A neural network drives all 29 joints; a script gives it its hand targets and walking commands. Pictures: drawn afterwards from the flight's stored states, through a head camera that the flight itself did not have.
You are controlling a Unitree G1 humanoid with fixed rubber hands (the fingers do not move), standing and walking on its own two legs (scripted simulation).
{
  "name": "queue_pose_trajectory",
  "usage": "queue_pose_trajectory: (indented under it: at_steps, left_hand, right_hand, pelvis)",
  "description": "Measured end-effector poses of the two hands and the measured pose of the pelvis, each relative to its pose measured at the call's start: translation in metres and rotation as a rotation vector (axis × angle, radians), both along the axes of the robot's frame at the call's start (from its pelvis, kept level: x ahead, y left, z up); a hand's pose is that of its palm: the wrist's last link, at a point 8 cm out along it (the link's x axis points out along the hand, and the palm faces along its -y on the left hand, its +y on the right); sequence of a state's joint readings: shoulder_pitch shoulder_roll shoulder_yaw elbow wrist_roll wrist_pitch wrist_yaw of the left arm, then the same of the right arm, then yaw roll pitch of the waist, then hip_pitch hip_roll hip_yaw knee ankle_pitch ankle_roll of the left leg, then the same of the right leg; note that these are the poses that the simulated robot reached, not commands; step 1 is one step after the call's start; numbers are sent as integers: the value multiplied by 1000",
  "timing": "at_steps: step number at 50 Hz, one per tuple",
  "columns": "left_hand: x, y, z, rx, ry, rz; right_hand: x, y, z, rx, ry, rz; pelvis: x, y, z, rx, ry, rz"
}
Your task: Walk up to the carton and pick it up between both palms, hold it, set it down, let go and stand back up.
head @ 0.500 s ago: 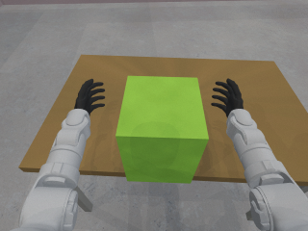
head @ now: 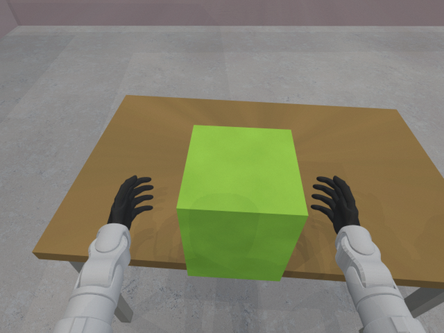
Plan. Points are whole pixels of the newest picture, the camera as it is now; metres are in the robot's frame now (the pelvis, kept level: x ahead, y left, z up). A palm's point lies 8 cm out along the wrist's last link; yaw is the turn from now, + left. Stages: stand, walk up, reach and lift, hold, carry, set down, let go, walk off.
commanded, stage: set down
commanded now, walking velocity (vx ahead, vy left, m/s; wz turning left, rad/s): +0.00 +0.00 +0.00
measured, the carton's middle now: (237, 205) +0.37 -0.01 +0.01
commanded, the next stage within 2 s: let go in 1.56 s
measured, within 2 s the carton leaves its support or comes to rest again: neither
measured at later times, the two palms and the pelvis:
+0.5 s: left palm (114, 280) +0.22 +0.22 -0.01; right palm (350, 281) +0.22 -0.20 -0.01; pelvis +0.01 +0.01 +0.00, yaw +0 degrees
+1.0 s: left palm (112, 299) +0.20 +0.22 -0.04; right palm (348, 298) +0.21 -0.21 -0.04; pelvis +0.01 +0.00 +0.00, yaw +0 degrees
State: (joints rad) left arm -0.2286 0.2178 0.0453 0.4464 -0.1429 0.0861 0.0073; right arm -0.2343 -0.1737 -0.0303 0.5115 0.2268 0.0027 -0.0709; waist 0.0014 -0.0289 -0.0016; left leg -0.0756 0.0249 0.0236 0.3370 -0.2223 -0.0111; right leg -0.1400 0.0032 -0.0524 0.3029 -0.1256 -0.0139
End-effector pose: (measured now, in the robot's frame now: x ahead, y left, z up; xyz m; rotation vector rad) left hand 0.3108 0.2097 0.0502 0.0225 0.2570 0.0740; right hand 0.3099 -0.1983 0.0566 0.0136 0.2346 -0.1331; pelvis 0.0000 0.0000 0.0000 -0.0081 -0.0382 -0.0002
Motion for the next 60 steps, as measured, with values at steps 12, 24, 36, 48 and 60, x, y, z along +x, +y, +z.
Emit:
queue_pose_trajectory:
  at_steps: [12, 24, 36, 48, 60]
  left_hand:
    - [-36, 3, -25, 23, -10, -8]
    - [-84, 7, -62, 25, 40, 15]
    - [-93, -1, -77, 44, 97, 12]
    - [-103, 13, -91, 62, 221, 42]
    - [-122, 16, -101, 90, 327, 34]
  right_hand:
    - [-46, -9, -31, 2, 8, -26]
    - [-83, -5, -63, -16, 66, -12]
    - [-101, -14, -86, -30, 134, -11]
    - [-100, -9, -94, -64, 196, 24]
    - [-122, -15, -111, -87, 293, 16]
  pelvis:
    - [11, 10, -1, -6, -2, -6]
    - [10, 9, -2, -7, -17, -6]
    - [3, 5, -4, 1, -27, -9]
    - [12, -1, -3, 0, -37, -9]
    - [18, 4, -2, -9, -51, -12]
